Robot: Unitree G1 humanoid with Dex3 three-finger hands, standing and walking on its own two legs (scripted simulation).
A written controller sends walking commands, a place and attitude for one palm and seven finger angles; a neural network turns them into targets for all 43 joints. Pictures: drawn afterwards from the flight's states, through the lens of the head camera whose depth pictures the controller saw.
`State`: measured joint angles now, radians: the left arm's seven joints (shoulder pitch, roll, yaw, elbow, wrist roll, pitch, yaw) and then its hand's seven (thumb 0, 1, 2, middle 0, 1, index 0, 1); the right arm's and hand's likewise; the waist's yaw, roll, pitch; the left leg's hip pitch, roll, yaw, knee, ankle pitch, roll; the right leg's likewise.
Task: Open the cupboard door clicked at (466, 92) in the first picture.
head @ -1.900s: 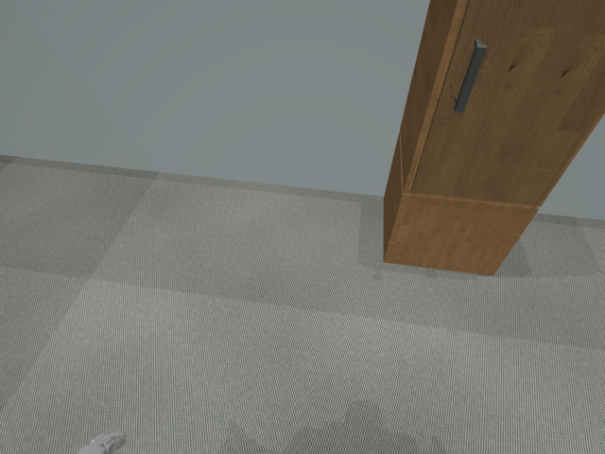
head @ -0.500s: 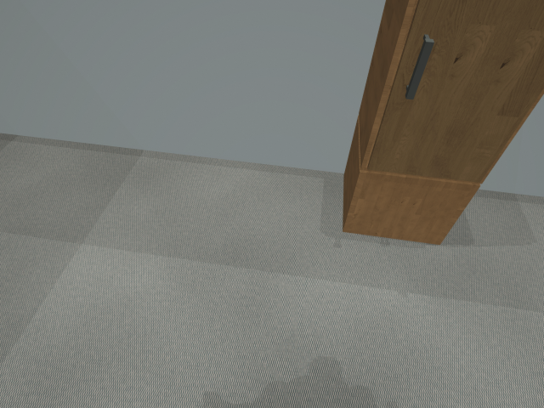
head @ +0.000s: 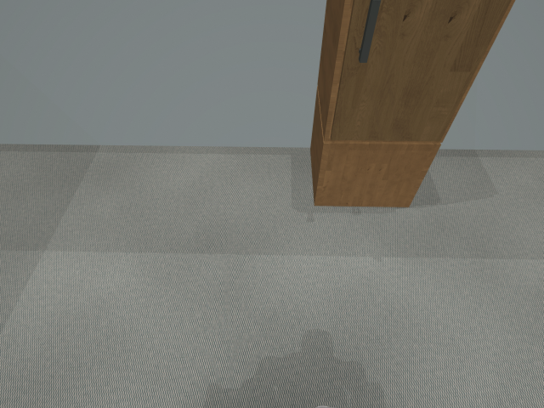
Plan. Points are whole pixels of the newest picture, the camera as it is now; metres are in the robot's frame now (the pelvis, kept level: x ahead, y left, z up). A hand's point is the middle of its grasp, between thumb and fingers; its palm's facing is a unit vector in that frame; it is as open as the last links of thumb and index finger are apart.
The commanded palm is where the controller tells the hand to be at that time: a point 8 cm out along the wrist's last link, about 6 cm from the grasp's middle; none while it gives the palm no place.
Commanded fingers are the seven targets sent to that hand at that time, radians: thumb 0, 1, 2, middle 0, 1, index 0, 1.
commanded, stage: walk to a spot facing it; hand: left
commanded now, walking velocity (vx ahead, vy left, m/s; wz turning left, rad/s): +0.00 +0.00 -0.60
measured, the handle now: (367, 28) +1.02 -0.17 +0.08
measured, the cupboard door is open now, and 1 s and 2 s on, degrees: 0 0 0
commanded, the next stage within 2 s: none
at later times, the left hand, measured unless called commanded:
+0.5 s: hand out of the picture +0.07 +0.22 -0.15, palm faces -0.17 -0.95 -0.25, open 7.4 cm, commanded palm none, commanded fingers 0.00 0.90 0.90 -0.20 -0.30 -0.20 -0.30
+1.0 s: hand (204, 393) +0.16 +0.13 -0.15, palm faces -0.58 -0.78 -0.24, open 7.4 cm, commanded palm none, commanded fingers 0.00 0.90 0.90 -0.20 -0.30 -0.20 -0.30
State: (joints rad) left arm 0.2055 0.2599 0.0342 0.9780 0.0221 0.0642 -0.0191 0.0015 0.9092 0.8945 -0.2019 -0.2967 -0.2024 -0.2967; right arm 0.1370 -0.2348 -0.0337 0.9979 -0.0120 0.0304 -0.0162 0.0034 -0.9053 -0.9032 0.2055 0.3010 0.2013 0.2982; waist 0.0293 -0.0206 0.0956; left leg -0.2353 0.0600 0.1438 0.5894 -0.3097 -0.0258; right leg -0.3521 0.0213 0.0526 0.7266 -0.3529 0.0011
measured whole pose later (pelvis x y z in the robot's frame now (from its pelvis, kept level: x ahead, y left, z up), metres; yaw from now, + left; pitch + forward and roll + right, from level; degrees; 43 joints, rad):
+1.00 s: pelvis -0.05 +0.03 +0.00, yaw -35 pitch +1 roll -1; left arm 0.12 0.24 0.07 0.89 0.03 0.05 -0.04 0.00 0.91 0.89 -0.20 -0.30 -0.20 -0.30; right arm 0.29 -0.23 -0.06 0.95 -0.02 0.02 -0.01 0.00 -0.90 -0.90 0.21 0.30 0.20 0.30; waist -0.03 0.03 0.10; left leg -0.24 0.17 0.25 0.70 -0.42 -0.04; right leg -0.29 -0.02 -0.07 0.60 -0.32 0.01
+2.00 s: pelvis +0.17 -0.18 -0.02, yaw -70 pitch +0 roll -1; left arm 0.07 0.19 0.07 0.91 0.04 -0.02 -0.05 0.00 0.91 0.90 -0.20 -0.30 -0.20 -0.30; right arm 0.53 -0.12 -0.03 1.11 -0.01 -0.03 -0.01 0.01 -0.91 -0.90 0.20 0.30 0.20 0.30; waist -0.04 -0.02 0.11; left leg 0.04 0.18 0.41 0.75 -0.51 -0.05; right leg -0.47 0.01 -0.19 0.64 -0.19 -0.12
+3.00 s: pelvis +0.27 -0.44 +0.00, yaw -104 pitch +0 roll +1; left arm 0.10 0.20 0.06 0.89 0.02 0.00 0.01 0.00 0.91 0.89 -0.20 -0.30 -0.20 -0.30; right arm 0.26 -0.26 -0.07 0.98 -0.02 0.06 -0.02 0.01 -0.91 -0.90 0.20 0.30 0.19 0.30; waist -0.05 0.06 0.10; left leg -0.45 0.16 0.10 1.17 -0.51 -0.07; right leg -0.34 -0.03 -0.09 0.64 -0.29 -0.04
